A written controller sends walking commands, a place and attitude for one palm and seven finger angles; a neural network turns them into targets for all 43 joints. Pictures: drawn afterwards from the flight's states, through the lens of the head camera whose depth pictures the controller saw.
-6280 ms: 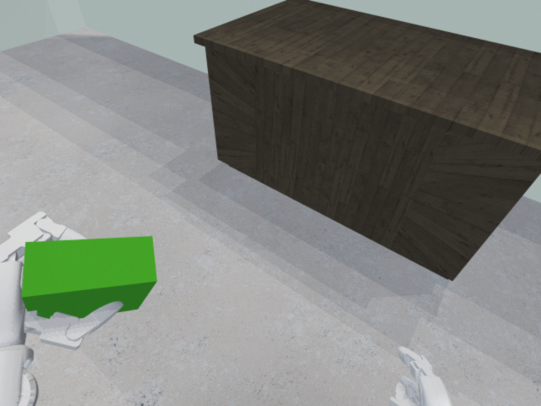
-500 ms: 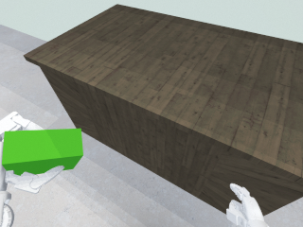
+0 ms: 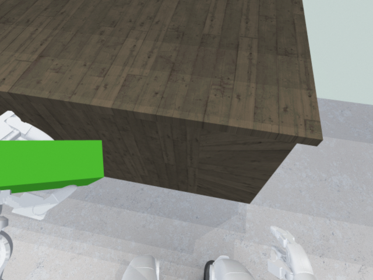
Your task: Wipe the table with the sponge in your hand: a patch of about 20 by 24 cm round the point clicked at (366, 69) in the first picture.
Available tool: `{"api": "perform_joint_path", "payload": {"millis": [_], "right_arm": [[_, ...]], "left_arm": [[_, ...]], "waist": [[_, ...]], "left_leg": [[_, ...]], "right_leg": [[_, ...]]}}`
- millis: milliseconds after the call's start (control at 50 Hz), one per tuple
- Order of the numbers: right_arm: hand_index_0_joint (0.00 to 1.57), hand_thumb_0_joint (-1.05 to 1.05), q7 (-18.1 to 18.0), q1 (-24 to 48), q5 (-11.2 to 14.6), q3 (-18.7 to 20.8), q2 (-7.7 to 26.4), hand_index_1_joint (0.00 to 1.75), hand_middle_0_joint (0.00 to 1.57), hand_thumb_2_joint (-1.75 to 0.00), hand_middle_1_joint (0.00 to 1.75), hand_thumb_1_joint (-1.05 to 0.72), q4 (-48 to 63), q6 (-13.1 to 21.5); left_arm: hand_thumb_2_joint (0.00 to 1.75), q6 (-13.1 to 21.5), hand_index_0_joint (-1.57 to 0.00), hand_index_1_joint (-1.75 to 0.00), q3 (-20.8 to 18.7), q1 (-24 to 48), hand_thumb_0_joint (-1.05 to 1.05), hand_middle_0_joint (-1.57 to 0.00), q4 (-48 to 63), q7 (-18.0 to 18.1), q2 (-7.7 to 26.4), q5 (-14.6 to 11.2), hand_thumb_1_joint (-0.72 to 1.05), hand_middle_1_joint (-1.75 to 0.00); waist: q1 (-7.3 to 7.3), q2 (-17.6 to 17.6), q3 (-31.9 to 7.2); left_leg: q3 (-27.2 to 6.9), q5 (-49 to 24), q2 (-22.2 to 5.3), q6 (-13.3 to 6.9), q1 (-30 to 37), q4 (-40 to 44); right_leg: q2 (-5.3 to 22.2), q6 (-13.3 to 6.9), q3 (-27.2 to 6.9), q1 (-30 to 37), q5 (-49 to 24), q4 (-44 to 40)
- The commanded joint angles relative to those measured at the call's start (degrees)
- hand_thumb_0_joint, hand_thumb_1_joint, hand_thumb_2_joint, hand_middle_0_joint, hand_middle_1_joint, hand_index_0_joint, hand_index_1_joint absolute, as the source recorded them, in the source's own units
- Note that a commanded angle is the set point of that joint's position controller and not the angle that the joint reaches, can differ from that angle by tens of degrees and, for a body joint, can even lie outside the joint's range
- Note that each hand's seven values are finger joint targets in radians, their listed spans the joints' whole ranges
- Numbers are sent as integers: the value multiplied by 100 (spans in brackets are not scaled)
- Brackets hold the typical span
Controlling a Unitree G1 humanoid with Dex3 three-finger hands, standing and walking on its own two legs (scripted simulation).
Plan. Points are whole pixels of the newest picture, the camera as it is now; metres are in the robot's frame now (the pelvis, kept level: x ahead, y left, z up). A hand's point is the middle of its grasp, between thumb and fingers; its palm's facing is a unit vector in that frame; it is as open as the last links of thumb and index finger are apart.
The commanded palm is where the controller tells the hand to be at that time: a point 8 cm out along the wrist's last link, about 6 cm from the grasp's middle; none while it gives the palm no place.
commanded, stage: turn to face it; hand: left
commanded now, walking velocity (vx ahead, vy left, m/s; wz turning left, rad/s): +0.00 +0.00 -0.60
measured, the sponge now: (66, 167) +0.26 +0.20 +0.16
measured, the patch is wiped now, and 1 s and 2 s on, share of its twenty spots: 0.00 0.00 0.00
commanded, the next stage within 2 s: take the last steps up to it in 0.88 s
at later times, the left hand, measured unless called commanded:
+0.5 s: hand (109, 182) +0.23 +0.12 +0.17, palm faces +0.13 -0.90 -0.41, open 9.8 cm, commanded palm +0.19 +0.18 +0.20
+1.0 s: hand (163, 227) +0.18 +0.04 +0.18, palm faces -0.07 -0.92 -0.40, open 9.8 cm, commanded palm +0.15 +0.11 +0.20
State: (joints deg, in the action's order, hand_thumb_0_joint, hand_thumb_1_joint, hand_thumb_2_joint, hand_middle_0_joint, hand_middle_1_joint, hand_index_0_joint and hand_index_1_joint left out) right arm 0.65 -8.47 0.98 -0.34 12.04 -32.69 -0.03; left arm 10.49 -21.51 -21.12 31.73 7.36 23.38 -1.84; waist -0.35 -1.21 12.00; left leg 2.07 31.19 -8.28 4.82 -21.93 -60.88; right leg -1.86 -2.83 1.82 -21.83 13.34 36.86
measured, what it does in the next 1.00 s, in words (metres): walks backwards, turning right: left foot, then right foot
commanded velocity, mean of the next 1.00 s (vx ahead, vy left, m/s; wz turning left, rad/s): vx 0.01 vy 0.01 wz -0.40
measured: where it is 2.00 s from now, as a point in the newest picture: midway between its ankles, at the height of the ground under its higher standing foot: outside the picture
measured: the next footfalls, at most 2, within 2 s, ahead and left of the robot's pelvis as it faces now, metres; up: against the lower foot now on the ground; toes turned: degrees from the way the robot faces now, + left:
left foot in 0.22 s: +0.05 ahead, +0.13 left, +0.00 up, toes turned -5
right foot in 0.52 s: -0.05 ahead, -0.16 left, +0.00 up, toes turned -25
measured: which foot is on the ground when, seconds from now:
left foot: up 0.00-0.20, down 0.22-0.54, up 0.56-0.98, down 1.00-1.00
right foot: down 0.00-0.24, up 0.26-0.50, down 0.52-1.00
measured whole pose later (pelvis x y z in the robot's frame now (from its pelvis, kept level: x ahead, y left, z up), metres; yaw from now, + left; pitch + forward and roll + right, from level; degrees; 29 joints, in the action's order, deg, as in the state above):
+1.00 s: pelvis -0.12 -0.06 +0.01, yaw -28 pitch +0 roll +1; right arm -2.9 -11.5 0.6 2.2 15.1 -32.5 0.0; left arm 10.1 -19.0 -28.8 30.5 8.5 21.0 -2.3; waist 0.0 1.6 1.3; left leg 2.2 20.3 -1.6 0.4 -12.3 -29.1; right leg -5.9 -5.6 -0.1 -19.7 7.7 27.1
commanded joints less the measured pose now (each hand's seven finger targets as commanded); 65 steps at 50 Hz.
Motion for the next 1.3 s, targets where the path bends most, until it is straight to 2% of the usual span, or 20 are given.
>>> {"api": "perform_joint_path", "payload": {"millis": [0, 100, 180, 220, 240, 320, 460, 500, 520, 540, 600, 660, 740, 920, 1000, 1040, 1120, 1180, 1200, 1280], "right_arm": [[20, 0, 9, 446, -41, 157, 447, 30, 20, -90, 30, -90, 963, 11], [20, 0, -2, 335, -4, 310, 591, 30, 20, -90, 30, -90, 962, -43], [20, 0, -50, 83, 10, 305, 664, 30, 20, -90, 30, -90, 930, -44], [20, 0, -179, 270, -46, 364, 870, 30, 20, -90, 30, -90, 1025, 11], [20, 0, -217, 313, -21, 372, 767, 30, 20, -90, 30, -90, 1035, 62], [20, 0, -127, 145, 24, 392, 784, 30, 20, -90, 30, -90, 914, 233], [20, 0, -78, -65, -12, 335, 802, 30, 20, -90, 30, -90, 986, 611], [20, 0, -18, -231, 27, 353, 652, 30, 20, -90, 30, -90, 969, 633], [20, 0, -43, 19, 9, 256, 418, 30, 20, -90, 30, -90, 1114, 601], [20, 0, -92, 314, -20, 169, 408, 30, 20, -90, 30, -90, 1122, 566], [20, 0, -76, 369, -31, 181, 291, 30, 20, -90, 30, -90, 981, 288], [20, 0, -86, 431, -69, 174, 260, 30, 20, -90, 30, -90, 874, 98], [20, 0, -228, 355, -48, 286, 444, 30, 20, -90, 30, -90, 862, 176], [20, 0, -364, 125, -23, 340, 677, 30, 20, -90, 30, -90, 849, 243], [20, 0, -407, 134, -28, 330, 825, 30, 20, -90, 30, -90, 913, 389], [20, 0, -414, 228, -60, 254, 595, 30, 20, -90, 30, -90, 895, 501], [20, 0, -399, 157, -54, 272, 694, 30, 20, -90, 30, -90, 798, 633], [20, 0, -334, 12, -62, 347, 647, 30, 20, -90, 30, -90, 648, 600], [20, 0, -302, 145, -61, 393, 731, 30, 20, -90, 30, -90, 647, 566], [20, 0, -277, 99, -106, 197, 521, 30, 20, -90, 30, -90, 514, 481]], "left_arm": [[130, 536, -120, -160, -1547, -1306, 0, -120, 1840, 275, 1431, -260, 10, -160], [130, 487, -120, -160, -1592, -1391, 0, -120, 1871, 304, 1315, -263, 10, -160], [130, 395, -120, -160, -1330, -1289, 0, -120, 1418, 232, 1055, -221, 10, -160], [130, 453, -120, -160, -1217, -1008, 0, -120, 1410, 145, 953, -179, 10, -160], [130, 473, -120, -160, -1209, -832, 0, -120, 1334, 156, 1032, -46, 10, -160], [130, 344, -120, -160, -307, 8, 0, -120, 1200, 69, 482, 42, 10, -160], [130, 312, -120, -160, -254, 610, 0, -120, 1376, 165, 721, 71, 10, -160], [130, 349, -120, -160, -643, 345, 0, -120, 1396, 198, 1084, 99, 10, -160], [130, 414, -120, -160, -964, 139, 0, -120, 1431, 245, 1400, 39, 10, -160], [130, 411, -120, -160, -1291, -38, 0, -120, 1333, 286, 1548, -59, 10, -160], [130, 427, -120, -160, -1577, -1335, 0, -120, 1258, 238, 1410, -222, 10, -160], [130, 552, -120, -160, -1512, -1539, 0, -120, 1171, 257, 1101, -228, 10, -160], [130, 529, -120, -160, -1282, -1444, 0, -120, 971, 294, 1006, -219, 10, -160], [130, 345, -120, -160, -544, -359, 0, -120, 1227, 301, 882, -79, 10, -160], [130, 536, -120, -160, -539, 133, 0, -120, 1534, 304, 1040, 63, 10, -160], [130, 531, -120, -160, -595, -85, 0, -120, 1165, 289, 994, 97, 10, -160], [130, 476, -120, -160, -400, 57, 0, -120, 616, 234, 739, 126, 10, -160], [130, 446, -120, -160, -424, 274, 0, -120, 151, 217, 777, 110, 10, -160], [130, 437, -120, -160, -430, 313, 0, -120, 61, 208, 814, 113, 10, -160], [130, 613, -120, -160, -526, -204, 0, -120, 163, 158, 875, 85, 10, -160]], "waist": [[215, 249, -2586], [171, 873, -2287], [14, 566, -2128], [91, -1223, -1622], [141, -1478, -1607], [90, -1138, -1078], [126, -1377, -1418], [74, -247, -1829], [160, 1239, -1855], [281, 1545, -1983], [169, 522, -2313], [38, 581, -2436], [80, 786, -2434], [79, 442, -1972], [129, -1410, -1631], [173, -1754, -1450], [52, -555, -916], [0, 1477, -1247], [55, 1290, -1122], [-11, 718, -1508]], "left_leg": [[-289, -165, 261, -13, -650, -46], [-68, -312, 478, -36, 111, 1542], [-75, -1111, 406, -250, 1492, 3409], [-1597, -1616, -1333, -995, 1598, 4538], [-1808, -2210, -1946, -1383, 1077, 4533], [-122, -2841, -1463, -1122, 651, 4088], [444, -2641, -1137, -617, 666, 3073], [720, -1769, -553, -279, 462, 1717], [705, 82, 132, -57, -741, 572], [141, 449, 314, -38, -1150, -422], [-415, -287, 190, -6, -1480, -893], [-193, -583, 299, 48, -1286, -276], [-27, -618, 460, -81, -606, 928], [-41, -1039, 636, -445, 1222, 3241], [-1348, -1229, -751, -1150, 1226, 4518], [-1205, 31, -803, -1305, -463, 4883], [-482, 264, 15, -896, -694, 3798], [18, -191, 794, -534, -690, 1328], [-236, -171, 746, -490, -819, 549], [-331, -1085, 543, -428, -687, 625]], "right_leg": [[1589, -757, -2046, 1930, -2339, -1190], [1423, -752, -2358, 993, -800, -1620], [906, -252, -2189, -128, 186, -1241], [-164, 313, -1055, -1254, 1557, 1050], [-142, 485, -442, -1196, 1729, 2626], [352, 645, -155, -1130, 1271, 2880], [102, 656, 707, 846, 743, -353], [806, 241, -208, 1376, -600, -1288], [1810, -321, -1893, 1934, -2693, -1438], [2318, -648, -2492, 1825, -3389, -1577], [1909, -777, -2121, 2337, -3371, -1153], [1620, -662, -1488, 2416, -3802, -1186], [1549, -677, -1573, 2196, -3528, -1370], [1300, -258, -2117, 633, 302, -2181], [132, 334, -978, 102, 730, -584], [87, 329, -483, 1092, 944, 600], [239, 229, -633, 1231, 815, -1071], [1930, -556, -3222, 986, 2445, -2673], [2170, -677, -3628, 719, 2933, -3018], [1856, -651, -1909, 1163, 178, -2380]]}}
